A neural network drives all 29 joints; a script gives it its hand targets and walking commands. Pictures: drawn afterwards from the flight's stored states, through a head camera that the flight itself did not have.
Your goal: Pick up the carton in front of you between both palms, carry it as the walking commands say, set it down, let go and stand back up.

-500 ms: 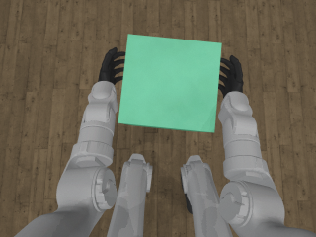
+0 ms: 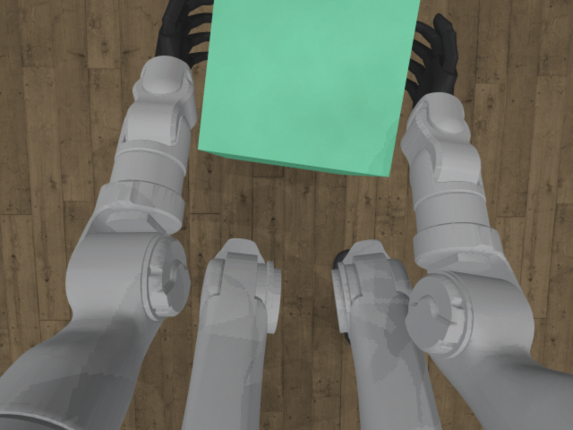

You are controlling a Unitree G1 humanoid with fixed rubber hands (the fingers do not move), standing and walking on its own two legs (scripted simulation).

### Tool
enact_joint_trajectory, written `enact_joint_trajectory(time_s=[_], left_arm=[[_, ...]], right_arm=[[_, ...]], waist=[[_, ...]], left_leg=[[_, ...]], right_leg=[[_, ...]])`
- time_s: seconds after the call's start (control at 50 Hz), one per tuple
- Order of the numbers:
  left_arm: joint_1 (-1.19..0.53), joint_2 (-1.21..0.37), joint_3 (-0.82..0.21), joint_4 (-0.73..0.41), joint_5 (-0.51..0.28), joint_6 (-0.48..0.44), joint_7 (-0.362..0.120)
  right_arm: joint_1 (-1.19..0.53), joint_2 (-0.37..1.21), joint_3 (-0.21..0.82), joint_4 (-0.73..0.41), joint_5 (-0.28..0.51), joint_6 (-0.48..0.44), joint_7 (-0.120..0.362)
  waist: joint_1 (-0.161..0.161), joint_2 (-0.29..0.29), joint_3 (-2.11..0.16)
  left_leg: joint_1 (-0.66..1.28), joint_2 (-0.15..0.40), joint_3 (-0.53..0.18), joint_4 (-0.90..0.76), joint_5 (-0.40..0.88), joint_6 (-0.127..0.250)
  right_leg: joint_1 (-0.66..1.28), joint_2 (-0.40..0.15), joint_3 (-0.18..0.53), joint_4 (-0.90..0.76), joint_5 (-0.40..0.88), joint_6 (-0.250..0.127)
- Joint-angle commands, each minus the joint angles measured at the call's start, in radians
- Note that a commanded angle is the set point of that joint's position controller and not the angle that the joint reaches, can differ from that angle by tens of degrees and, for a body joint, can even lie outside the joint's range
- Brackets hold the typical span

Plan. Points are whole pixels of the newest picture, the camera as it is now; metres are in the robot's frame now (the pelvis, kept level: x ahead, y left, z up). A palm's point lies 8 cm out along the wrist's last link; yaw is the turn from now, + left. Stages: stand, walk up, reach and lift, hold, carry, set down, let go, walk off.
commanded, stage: set down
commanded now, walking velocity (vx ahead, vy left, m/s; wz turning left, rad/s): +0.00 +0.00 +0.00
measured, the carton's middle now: (299, 94) +0.51 +0.02 -0.23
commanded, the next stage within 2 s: none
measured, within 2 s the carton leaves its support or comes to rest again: rests again in 0.60 s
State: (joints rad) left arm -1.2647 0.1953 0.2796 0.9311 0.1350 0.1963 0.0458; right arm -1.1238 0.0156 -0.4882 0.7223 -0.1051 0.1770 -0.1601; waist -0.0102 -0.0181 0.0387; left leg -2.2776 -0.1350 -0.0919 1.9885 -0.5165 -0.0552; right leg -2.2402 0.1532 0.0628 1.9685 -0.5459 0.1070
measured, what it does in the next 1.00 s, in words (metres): lowers itself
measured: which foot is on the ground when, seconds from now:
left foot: down 0.00-1.00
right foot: down 0.00-1.00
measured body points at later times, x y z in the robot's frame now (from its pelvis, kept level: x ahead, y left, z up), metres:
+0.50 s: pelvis +0.00 +0.00 -0.04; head +0.35 +0.03 +0.25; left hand +0.54 +0.17 -0.21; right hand +0.51 -0.13 -0.20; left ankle +0.11 +0.12 -0.39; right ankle +0.11 -0.13 -0.39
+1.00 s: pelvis +0.00 +0.00 -0.05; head +0.34 +0.03 +0.23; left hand +0.54 +0.17 -0.22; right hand +0.52 -0.14 -0.21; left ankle +0.11 +0.12 -0.39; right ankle +0.11 -0.13 -0.39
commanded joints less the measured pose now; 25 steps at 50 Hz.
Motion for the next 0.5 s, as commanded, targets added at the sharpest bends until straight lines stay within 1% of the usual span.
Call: enact_joint_trajectory(time_s=[0.0, 0.06, 0.08, 0.12, 0.16, 0.18, 0.22, 0.3, 0.4, 0.48], left_arm=[[-0.500, -0.859, -0.361, -0.018, -0.098, -0.029, -0.206], [-0.545, -0.864, -0.402, -0.043, -0.140, -0.038, -0.205], [-0.568, -0.873, -0.418, -0.067, -0.159, -0.042, -0.205], [-0.578, -0.875, -0.436, -0.079, -0.189, -0.048, -0.208], [-0.550, -0.869, -0.433, -0.063, -0.195, -0.050, -0.210], [-0.534, -0.872, -0.425, -0.042, -0.187, -0.050, -0.210], [-0.503, -0.871, -0.401, -0.003, -0.169, -0.050, -0.213], [-0.484, -0.862, -0.363, 0.043, -0.143, -0.055, -0.224], [-0.515, -0.825, -0.345, 0.055, -0.140, -0.069, -0.229], [-0.543, -0.786, -0.342, 0.062, -0.147, -0.082, -0.227]], right_arm=[[-0.655, 0.771, 0.487, 0.001, 0.087, -0.017, 0.210], [-0.701, 0.772, 0.520, -0.025, 0.122, -0.025, 0.208], [-0.713, 0.776, 0.536, -0.034, 0.133, -0.026, 0.207], [-0.727, 0.791, 0.572, -0.050, 0.153, -0.028, 0.201], [-0.726, 0.808, 0.595, -0.057, 0.163, -0.030, 0.202], [-0.718, 0.815, 0.597, -0.048, 0.163, -0.030, 0.204], [-0.694, 0.814, 0.585, -0.024, 0.157, -0.031, 0.213], [-0.660, 0.796, 0.536, 0.027, 0.132, -0.035, 0.225], [-0.657, 0.757, 0.489, 0.064, 0.112, -0.046, 0.227], [-0.671, 0.729, 0.469, 0.084, 0.106, -0.055, 0.227]], waist=[[0.002, 0.074, -1.092], [0.004, 0.073, -1.144], [0.010, 0.060, -1.155], [0.014, 0.022, -1.158], [0.019, 0.003, -1.146], [0.024, 0.006, -1.117], [0.032, 0.012, -1.051], [0.026, 0.017, -0.954], [0.012, 0.026, -0.884], [0.010, 0.029, -0.838]], left_leg=[[0.650, 0.000, 0.134, -0.130, 0.252, 0.029], [0.664, 0.003, 0.138, -0.091, 0.280, 0.030], [0.646, 0.003, 0.139, -0.082, 0.290, 0.030], [0.654, 0.003, 0.133, -0.060, 0.331, 0.033], [0.667, 0.003, 0.129, -0.044, 0.349, 0.038], [0.657, 0.002, 0.131, -0.039, 0.347, 0.039], [0.623, 0.002, 0.132, -0.031, 0.335, 0.042], [0.552, 0.002, 0.128, -0.020, 0.302, 0.050], [0.501, 0.006, 0.121, -0.008, 0.275, 0.055], [0.479, 0.009, 0.117, 0.000, 0.252, 0.059]], right_leg=[[0.514, 0.024, -0.170, -0.090, 0.240, -0.031], [0.539, 0.020, -0.173, -0.049, 0.267, -0.031], [0.552, 0.020, -0.173, -0.038, 0.274, -0.031], [0.571, 0.024, -0.180, -0.017, 0.316, -0.026], [0.554, 0.027, -0.183, -0.004, 0.327, -0.024], [0.534, 0.027, -0.181, -0.003, 0.322, -0.025], [0.501, 0.027, -0.173, 0.001, 0.312, -0.028], [0.449, 0.029, -0.163, 0.010, 0.292, -0.037], [0.412, 0.030, -0.156, 0.023, 0.276, -0.048], [0.395, 0.029, -0.151, 0.036, 0.256, -0.053]])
